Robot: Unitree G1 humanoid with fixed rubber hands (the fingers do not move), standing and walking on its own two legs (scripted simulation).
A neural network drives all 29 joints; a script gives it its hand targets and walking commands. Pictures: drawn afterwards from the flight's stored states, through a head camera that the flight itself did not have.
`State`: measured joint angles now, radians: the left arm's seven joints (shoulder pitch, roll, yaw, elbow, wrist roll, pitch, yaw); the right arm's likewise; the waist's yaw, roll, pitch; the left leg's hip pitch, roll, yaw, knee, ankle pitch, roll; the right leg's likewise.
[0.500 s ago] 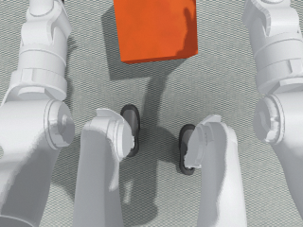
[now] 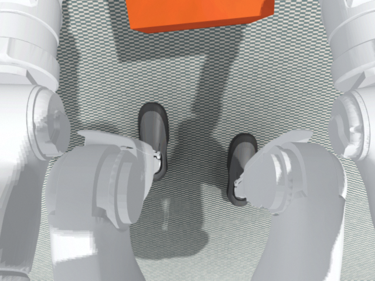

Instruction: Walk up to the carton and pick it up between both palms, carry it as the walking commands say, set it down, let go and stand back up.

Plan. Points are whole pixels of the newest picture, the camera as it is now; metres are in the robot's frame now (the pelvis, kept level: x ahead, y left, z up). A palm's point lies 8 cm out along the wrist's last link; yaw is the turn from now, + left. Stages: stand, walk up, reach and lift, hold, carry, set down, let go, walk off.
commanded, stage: reach and lift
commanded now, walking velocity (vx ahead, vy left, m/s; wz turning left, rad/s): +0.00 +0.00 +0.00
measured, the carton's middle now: out of the picture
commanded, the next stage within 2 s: none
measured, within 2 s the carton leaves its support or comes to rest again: leaves its support in 1.70 s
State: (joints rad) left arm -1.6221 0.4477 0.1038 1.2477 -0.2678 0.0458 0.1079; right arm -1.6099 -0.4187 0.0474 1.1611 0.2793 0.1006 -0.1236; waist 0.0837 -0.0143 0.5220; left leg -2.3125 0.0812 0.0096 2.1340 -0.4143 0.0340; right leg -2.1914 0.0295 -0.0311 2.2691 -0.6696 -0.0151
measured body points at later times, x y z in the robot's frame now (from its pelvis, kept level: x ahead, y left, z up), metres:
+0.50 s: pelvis +0.01 +0.00 -0.02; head +0.40 +0.01 +0.20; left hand +0.56 +0.26 -0.20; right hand +0.59 -0.11 -0.22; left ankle +0.15 +0.12 -0.33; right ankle +0.09 -0.11 -0.33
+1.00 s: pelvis +0.01 +0.00 -0.01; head +0.39 +0.01 +0.20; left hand +0.57 +0.21 -0.20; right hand +0.59 -0.10 -0.22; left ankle +0.15 +0.12 -0.33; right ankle +0.09 -0.11 -0.33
